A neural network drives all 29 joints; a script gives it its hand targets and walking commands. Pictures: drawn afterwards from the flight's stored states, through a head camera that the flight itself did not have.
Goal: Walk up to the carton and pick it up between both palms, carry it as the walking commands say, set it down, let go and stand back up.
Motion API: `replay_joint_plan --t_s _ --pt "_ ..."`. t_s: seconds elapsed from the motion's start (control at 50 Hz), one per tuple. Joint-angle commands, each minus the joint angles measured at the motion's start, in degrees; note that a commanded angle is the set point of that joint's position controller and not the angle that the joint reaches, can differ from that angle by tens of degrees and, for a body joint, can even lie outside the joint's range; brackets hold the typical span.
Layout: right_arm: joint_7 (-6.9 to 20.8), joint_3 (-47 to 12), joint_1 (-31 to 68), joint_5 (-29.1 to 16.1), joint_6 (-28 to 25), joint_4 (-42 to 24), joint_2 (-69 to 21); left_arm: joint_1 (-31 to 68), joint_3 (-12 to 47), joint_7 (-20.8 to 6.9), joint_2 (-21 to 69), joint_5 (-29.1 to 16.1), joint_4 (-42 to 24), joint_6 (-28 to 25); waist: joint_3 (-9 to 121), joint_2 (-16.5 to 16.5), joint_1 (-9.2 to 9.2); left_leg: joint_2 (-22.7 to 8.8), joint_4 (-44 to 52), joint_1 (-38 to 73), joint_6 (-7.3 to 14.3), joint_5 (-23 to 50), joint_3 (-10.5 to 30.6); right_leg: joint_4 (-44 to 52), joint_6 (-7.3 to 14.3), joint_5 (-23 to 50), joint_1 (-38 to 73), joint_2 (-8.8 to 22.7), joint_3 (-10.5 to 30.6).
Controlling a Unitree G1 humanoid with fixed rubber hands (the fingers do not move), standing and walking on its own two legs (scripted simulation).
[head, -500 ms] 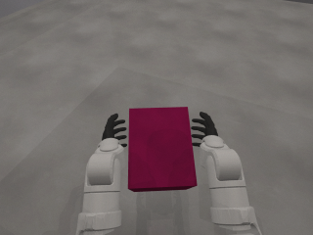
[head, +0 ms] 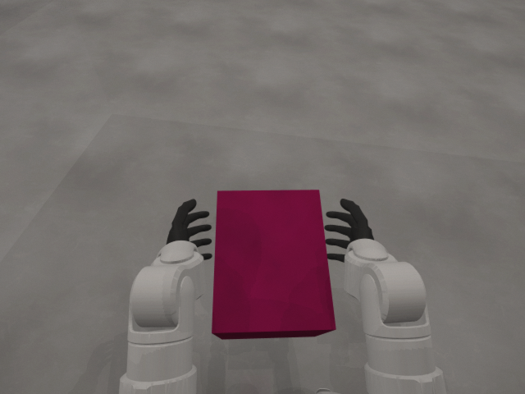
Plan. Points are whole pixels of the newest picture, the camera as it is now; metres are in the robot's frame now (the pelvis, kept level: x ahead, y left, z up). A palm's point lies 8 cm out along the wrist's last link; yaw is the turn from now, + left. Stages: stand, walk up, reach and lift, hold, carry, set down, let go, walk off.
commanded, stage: carry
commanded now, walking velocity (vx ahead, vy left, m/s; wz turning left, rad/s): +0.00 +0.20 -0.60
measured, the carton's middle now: (268, 267) +0.33 +0.02 -0.01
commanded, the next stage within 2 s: none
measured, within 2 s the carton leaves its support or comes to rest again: neither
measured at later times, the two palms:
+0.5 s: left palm (183, 246) +0.30 +0.14 +0.09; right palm (361, 299) +0.23 -0.09 +0.09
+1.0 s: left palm (196, 258) +0.29 +0.12 +0.08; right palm (357, 388) +0.14 -0.08 +0.08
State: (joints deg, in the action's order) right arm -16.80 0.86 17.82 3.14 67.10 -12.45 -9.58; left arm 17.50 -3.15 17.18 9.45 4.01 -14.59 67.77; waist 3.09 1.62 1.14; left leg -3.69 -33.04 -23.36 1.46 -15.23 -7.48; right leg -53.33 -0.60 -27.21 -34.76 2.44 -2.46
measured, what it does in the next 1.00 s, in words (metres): steps to the left, turning right: right foot, then left foot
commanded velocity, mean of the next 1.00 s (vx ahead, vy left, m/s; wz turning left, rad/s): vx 0.00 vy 0.20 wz -0.60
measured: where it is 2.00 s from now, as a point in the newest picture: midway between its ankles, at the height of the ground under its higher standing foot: outside the picture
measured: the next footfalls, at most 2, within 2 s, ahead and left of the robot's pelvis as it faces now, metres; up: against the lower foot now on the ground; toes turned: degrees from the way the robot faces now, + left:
right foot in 0.16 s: +0.03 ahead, -0.08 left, +0.00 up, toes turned -15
left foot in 0.48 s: +0.06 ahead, +0.21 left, +0.00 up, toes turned -11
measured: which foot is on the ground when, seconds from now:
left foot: down 0.00-0.16, up 0.18-0.46, down 0.48-0.78, up 0.80-1.00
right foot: up 0.00-0.14, down 0.16-0.48, up 0.50-0.76, down 0.78-1.00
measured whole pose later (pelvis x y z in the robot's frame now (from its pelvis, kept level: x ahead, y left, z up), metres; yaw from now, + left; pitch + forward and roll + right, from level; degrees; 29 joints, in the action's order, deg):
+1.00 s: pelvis -0.03 +0.20 +0.00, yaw -34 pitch +5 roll +2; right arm -17.3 2.2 17.4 2.5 66.3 -14.2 -9.4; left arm 18.7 -2.8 15.5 9.9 4.9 -13.0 66.1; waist 0.4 1.1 -2.2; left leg -3.3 -54.2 -32.9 -2.4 -24.0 -2.3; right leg -32.1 -0.5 -12.7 -24.8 3.8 -1.0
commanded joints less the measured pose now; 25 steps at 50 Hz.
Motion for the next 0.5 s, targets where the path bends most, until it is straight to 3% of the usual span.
replay_joint_plan --t_s 0.0,0.08,0.1,0.12,0.14,0.16,0.18,0.2,0.22,0.24,0.28,0.38,0.42,0.44,0.46,0.48 --pt "10.95 -21.37 15.77 -14.05 -2.98 -7.69 -58.20 22.82 30.47 -13.14 59.71 -20.34 -7.10 -1.74 18.59 -11.20 -0.94 -11.41 7.64 15.04 6.53 24.10 3.45 -1.82 -0.32 0.91 1.57 0.12 -4.24" --pt "10.30 -21.30 14.55 -13.22 -2.88 -7.19 -57.33 20.59 28.97 -13.09 58.64 -19.69 -5.08 -1.21 20.31 -11.34 -1.80 -12.82 5.51 16.85 8.23 22.52 3.67 9.01 0.37 2.59 5.28 -0.24 -6.08" --pt "10.12 -21.48 14.36 -13.11 -2.63 -6.40 -57.29 19.78 28.33 -13.10 58.17 -19.31 -4.27 -0.98 20.80 -9.92 -1.35 -12.52 2.99 16.90 7.90 23.25 2.64 15.83 0.88 6.46 7.79 0.01 -6.62" --pt "9.98 -21.74 14.03 -13.11 -2.43 -5.36 -57.23 19.45 27.67 -13.16 57.97 -18.94 -3.44 -0.75 20.74 -7.83 -0.79 -11.63 -0.70 12.85 6.00 22.44 0.54 24.84 1.34 14.22 14.52 1.55 -6.13" --pt "9.98 -21.80 14.56 -13.24 -2.27 -4.53 -56.84 17.79 26.54 -13.24 57.54 -18.32 -2.09 -0.64 19.44 -1.65 0.19 -9.58 -6.81 3.07 2.72 14.02 -1.40 32.14 2.07 19.33 24.33 5.86 0.31" --pt "10.01 -22.42 14.62 -13.20 -1.81 -4.42 -56.92 15.84 24.97 -13.31 56.25 -17.09 -0.20 -0.67 19.41 12.78 0.36 -4.33 -15.26 -13.85 -1.28 -8.07 -2.43 32.21 6.87 40.56 36.02 19.84 19.28" --pt "10.33 -24.74 17.69 -14.68 -1.73 -7.26 -57.48 14.71 24.18 -13.36 57.56 -16.75 0.87 -1.14 21.18 18.86 0.34 -0.36 -25.02 -20.40 -3.31 -19.74 3.65 30.72 12.98 49.14 38.23 25.37 31.40" --pt "10.67 -24.96 19.17 -15.27 -1.77 -6.66 -58.69 15.81 24.65 -13.53 58.70 -17.01 0.04 -1.28 21.74 11.34 -0.12 -2.17 -29.80 -20.44 -3.64 -17.75 9.04 29.93 13.29 45.21 37.37 23.27 26.55" --pt "11.19 -26.04 21.36 -16.12 -1.93 -7.40 -59.56 16.75 24.78 -13.55 59.52 -16.43 -0.70 -1.62 20.98 6.94 -0.08 -2.87 -30.19 -19.32 -3.55 -14.09 9.69 30.88 12.13 36.00 33.69 21.05 22.52" --pt "11.71 -26.96 23.22 -17.10 -2.30 -8.33 -60.81 17.82 24.99 -13.58 60.54 -16.00 -1.86 -2.12 19.52 5.13 -0.10 -2.78 -28.58 -17.93 -3.64 -10.50 8.77 31.18 10.94 31.64 30.27 18.53 18.58" --pt "12.32 -28.17 25.20 -19.34 -3.10 -10.22 -63.13 20.51 24.66 -13.35 60.94 -16.18 -6.09 -3.26 19.37 5.87 -0.08 -0.95 -23.87 -14.21 -4.12 -7.93 6.18 30.50 9.24 30.01 27.28 15.27 14.03" --pt "11.67 -27.64 20.84 -18.40 -2.86 -8.81 -60.89 16.88 24.24 -12.68 57.45 -15.21 -6.33 -3.11 22.91 11.11 0.67 3.36 -9.27 -4.23 -3.69 -7.40 3.04 29.55 6.96 29.53 26.18 12.37 13.55" --pt "11.55 -26.88 18.69 -17.41 -2.40 -7.94 -59.97 16.12 24.87 -12.53 56.69 -15.13 -5.75 -2.63 23.35 11.56 0.46 4.37 3.05 3.45 -3.47 -4.38 1.45 26.53 5.07 28.52 23.57 10.22 11.66" --pt "11.50 -26.39 17.66 -16.82 -2.18 -7.53 -59.52 15.85 25.13 -12.46 56.37 -15.08 -5.13 -2.34 24.02 7.47 -0.02 2.91 11.35 10.67 -3.10 -2.29 1.57 22.25 3.86 23.99 19.68 7.60 8.71" --pt "11.46 -25.74 16.97 -15.98 -1.81 -6.94 -58.47 15.67 25.19 -12.31 56.13 -14.61 -3.98 -1.88 24.36 0.14 -0.41 -4.10 14.05 18.54 -1.20 -2.55 6.98 15.56 2.71 16.11 11.59 3.85 4.54" --pt "11.54 -24.17 17.40 -14.77 -1.80 -6.57 -56.64 16.84 25.69 -12.56 56.47 -14.97 -5.01 -1.41 21.90 -18.46 -1.10 -20.93 15.80 21.11 5.15 8.08 23.92 4.05 -0.40 -2.38 -3.75 -2.14 -3.56"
